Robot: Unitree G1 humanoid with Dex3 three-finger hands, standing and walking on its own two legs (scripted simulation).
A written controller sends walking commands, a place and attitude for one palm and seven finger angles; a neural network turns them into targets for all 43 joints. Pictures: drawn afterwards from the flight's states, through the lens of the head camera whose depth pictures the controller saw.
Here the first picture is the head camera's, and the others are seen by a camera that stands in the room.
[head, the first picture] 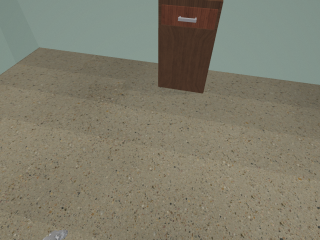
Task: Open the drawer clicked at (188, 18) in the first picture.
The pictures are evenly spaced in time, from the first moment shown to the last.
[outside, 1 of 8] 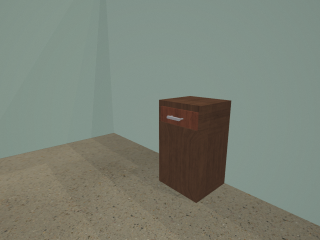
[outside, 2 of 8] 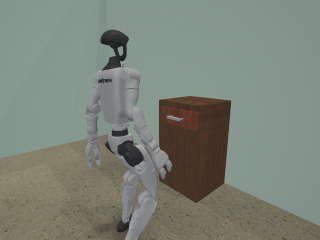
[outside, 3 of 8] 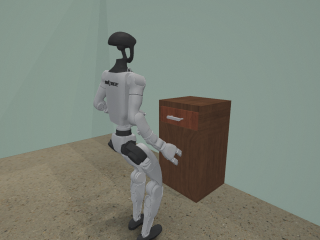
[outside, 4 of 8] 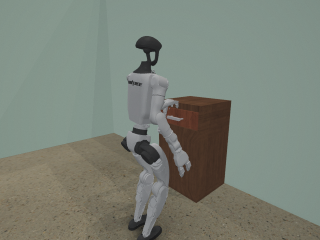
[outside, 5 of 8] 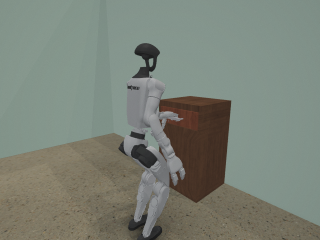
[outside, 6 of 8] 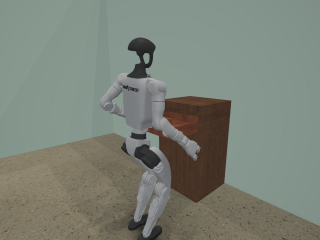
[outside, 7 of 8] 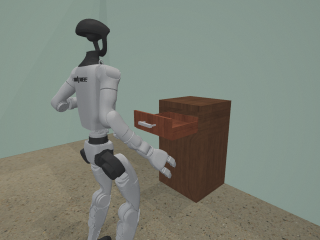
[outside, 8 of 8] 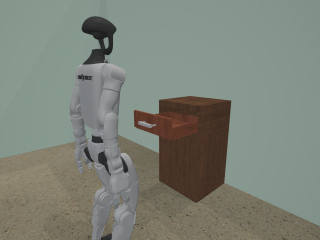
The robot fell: no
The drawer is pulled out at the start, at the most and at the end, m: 0.00 0.30 0.30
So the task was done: yes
